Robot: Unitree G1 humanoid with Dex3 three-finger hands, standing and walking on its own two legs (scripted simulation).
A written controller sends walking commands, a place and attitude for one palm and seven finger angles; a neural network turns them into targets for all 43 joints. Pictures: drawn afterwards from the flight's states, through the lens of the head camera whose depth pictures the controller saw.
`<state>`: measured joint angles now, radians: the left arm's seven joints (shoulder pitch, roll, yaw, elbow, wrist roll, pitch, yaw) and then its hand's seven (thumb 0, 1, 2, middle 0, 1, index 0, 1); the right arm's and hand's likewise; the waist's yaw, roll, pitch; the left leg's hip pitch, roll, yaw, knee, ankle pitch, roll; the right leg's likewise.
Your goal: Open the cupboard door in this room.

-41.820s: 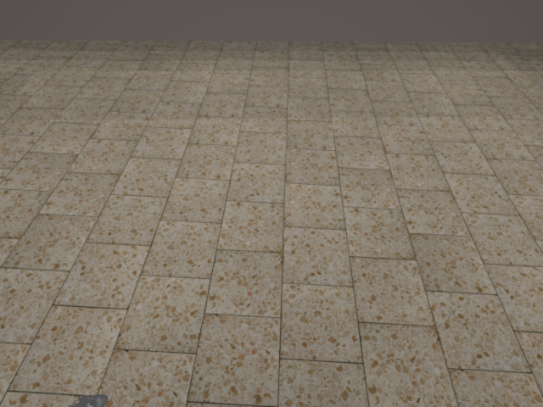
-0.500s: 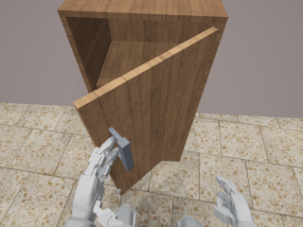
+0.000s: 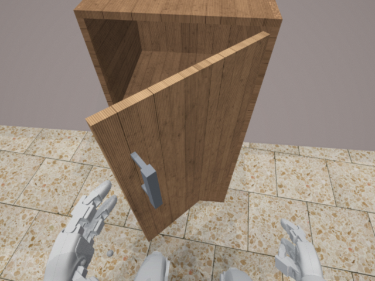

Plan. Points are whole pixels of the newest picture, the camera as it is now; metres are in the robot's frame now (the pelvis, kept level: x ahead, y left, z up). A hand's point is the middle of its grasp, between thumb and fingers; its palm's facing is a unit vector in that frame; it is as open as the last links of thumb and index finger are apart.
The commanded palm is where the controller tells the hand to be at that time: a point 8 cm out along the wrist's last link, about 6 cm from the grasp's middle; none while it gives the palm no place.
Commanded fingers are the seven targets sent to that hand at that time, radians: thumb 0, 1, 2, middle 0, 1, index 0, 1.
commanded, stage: draw the hand back to the body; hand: left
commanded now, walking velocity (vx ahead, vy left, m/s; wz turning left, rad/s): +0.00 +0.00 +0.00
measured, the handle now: (147, 181) +0.29 +0.11 +0.07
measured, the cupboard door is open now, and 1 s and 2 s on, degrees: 45 45 45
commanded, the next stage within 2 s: step back with the hand held close in 1.66 s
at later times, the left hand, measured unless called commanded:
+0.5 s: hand (71, 242) +0.16 +0.18 +0.14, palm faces -0.03 -1.00 -0.05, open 16.3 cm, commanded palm +0.13 +0.24 +0.16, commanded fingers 0.00 -0.43 0.33 -0.15 -0.30 -0.15 -0.30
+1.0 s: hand (0, 190) +0.20 +0.26 +0.21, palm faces +0.34 -0.86 -0.39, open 12.5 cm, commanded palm +0.16 +0.30 +0.24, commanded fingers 0.00 0.44 0.70 -0.18 -0.30 -0.18 -0.30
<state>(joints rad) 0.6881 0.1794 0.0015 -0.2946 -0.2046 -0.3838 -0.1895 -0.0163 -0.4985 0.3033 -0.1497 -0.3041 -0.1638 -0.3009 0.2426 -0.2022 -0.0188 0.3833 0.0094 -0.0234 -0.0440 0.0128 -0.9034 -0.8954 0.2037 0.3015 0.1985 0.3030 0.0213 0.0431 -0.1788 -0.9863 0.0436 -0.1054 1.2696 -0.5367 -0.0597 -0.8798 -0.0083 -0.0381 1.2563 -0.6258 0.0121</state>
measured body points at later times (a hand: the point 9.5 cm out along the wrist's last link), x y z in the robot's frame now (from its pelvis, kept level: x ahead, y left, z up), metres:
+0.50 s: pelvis +0.00 +0.02 +0.03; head +0.01 +0.02 +0.48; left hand +0.16 +0.24 +0.14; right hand +0.19 -0.20 -0.02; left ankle +0.05 +0.15 -0.63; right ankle +0.00 -0.13 -0.63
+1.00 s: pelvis +0.03 +0.03 +0.09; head +0.01 +0.02 +0.54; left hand +0.18 +0.30 +0.23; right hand +0.22 -0.18 +0.02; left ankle +0.05 +0.15 -0.63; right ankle +0.00 -0.13 -0.63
